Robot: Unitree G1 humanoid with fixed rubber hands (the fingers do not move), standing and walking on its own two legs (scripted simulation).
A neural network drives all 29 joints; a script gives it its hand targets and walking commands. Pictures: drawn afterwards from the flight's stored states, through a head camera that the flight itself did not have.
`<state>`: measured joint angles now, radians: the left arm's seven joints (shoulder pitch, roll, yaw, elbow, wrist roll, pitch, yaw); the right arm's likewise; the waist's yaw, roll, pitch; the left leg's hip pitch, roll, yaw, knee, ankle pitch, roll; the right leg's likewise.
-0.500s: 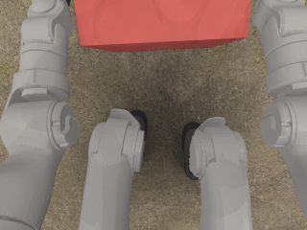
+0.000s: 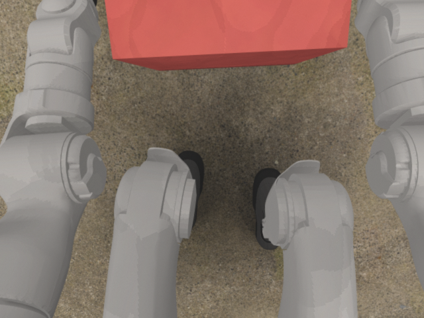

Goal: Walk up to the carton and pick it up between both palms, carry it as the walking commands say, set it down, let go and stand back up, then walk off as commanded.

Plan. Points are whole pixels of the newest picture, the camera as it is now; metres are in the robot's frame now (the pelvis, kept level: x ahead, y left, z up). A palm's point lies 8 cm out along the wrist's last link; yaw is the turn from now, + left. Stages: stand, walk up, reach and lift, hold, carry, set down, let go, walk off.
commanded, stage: set down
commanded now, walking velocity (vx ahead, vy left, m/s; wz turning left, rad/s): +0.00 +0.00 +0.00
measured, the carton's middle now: out of the picture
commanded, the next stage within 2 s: none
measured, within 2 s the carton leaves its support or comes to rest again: neither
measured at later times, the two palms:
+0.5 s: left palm out of the picture +0.53 +0.24 -0.16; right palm out of the picture +0.57 -0.14 -0.17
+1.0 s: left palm out of the picture +0.53 +0.26 -0.17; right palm out of the picture +0.58 -0.15 -0.17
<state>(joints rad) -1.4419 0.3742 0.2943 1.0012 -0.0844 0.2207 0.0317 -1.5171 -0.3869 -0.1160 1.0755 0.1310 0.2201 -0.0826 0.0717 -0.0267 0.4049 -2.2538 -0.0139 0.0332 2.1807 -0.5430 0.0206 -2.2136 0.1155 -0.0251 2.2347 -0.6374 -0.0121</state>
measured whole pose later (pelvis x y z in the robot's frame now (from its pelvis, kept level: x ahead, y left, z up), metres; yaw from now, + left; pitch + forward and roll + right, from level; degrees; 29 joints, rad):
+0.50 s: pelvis -0.01 +0.00 -0.01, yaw +0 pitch +31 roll +1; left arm -1.47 0.37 0.38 0.97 -0.03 0.20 -0.05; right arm -1.56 -0.40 -0.17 1.07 0.09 0.21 -0.01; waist 0.08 -0.03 0.51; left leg -2.22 0.00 0.04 2.22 -0.54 0.02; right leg -2.18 0.10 -0.04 2.28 -0.63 -0.02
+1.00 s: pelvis +0.00 +0.00 -0.01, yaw +0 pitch +34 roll +1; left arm -1.49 0.43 0.24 1.17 -0.19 0.07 0.06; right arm -1.55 -0.44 -0.05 1.13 0.19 0.12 -0.09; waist 0.07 -0.01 0.44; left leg -2.26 0.00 0.05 2.21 -0.55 0.03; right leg -2.22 0.08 -0.03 2.27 -0.65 -0.02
